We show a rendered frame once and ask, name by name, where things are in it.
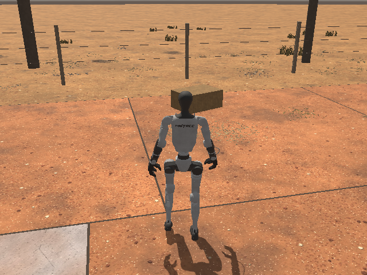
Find robot left hand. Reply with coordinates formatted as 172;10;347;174
148;162;161;177

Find left robot shin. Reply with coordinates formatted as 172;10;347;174
165;184;173;223

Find left robot forearm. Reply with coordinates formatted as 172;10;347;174
150;139;162;164

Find robot right upper arm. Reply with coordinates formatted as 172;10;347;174
197;116;212;148

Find robot torso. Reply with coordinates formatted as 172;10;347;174
171;113;198;172

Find robot left upper arm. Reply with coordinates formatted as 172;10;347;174
157;115;173;148

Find robot right hand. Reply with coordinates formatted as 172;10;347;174
204;158;218;170

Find right robot forearm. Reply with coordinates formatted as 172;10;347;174
206;139;217;160

